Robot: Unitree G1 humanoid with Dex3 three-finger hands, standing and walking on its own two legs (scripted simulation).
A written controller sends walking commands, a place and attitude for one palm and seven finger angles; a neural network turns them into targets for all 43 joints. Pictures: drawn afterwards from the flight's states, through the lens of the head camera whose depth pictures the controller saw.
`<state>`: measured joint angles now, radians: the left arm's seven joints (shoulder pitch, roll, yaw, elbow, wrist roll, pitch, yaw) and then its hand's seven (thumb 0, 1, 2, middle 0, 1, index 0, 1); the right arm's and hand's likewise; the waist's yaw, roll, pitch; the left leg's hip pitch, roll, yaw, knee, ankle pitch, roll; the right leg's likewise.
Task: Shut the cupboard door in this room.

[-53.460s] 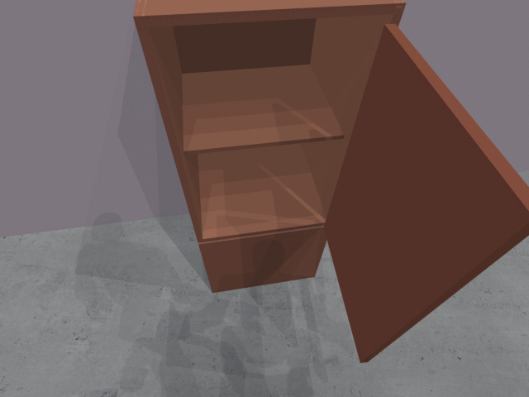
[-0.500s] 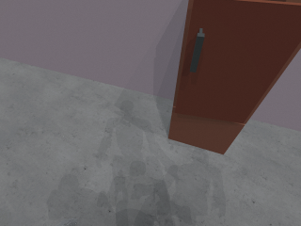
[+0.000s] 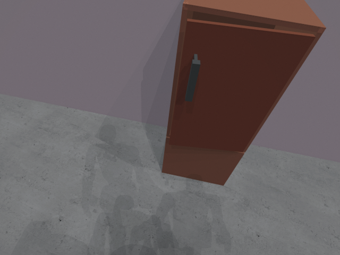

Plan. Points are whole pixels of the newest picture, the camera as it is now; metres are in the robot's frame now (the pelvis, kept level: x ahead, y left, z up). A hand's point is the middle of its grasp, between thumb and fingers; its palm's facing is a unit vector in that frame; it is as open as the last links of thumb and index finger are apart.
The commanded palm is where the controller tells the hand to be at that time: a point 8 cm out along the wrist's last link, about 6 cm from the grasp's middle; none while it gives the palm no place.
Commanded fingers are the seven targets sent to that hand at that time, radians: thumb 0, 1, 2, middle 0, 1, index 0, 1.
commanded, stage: take the last steps up to it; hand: left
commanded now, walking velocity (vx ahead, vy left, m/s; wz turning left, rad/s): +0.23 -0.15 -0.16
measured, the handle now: (192, 78) +0.64 -0.05 +0.07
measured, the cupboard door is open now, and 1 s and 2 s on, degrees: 7 7 7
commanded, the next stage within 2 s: come to a stop and stand still in 0.28 s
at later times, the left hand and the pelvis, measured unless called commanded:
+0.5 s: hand (146, 231) +0.22 +0.06 -0.17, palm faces -0.04 -0.98 -0.21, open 7.3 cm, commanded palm none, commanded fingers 0.00 0.90 0.90 -0.20 -0.30 -0.20 -0.30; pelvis +0.14 -0.12 +0.00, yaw -3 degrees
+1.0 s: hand (138, 237) +0.21 +0.08 -0.17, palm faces -0.03 -0.96 -0.26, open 7.4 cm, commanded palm none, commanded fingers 0.00 0.90 0.90 -0.20 -0.30 -0.20 -0.30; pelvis +0.17 -0.11 -0.01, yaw -5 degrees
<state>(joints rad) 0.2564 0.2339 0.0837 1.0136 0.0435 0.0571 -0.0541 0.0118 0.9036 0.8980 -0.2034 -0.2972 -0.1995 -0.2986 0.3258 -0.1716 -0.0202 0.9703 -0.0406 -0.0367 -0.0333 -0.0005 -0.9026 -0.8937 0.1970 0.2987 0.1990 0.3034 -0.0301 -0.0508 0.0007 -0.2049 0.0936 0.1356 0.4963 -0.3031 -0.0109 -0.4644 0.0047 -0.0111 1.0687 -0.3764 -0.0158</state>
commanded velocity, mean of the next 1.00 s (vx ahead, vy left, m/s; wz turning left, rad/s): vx -0.04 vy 0.01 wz -0.02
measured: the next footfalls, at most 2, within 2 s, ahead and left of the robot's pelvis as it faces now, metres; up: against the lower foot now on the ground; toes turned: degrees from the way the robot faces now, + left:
right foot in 0.28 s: +0.19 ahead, -0.20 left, +0.00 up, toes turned -9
left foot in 0.64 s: +0.20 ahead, +0.01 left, +0.00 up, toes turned -2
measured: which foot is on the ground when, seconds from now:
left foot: down 0.00-0.28, up 0.30-0.62, down 0.64-1.00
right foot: up 0.00-0.26, down 0.28-1.00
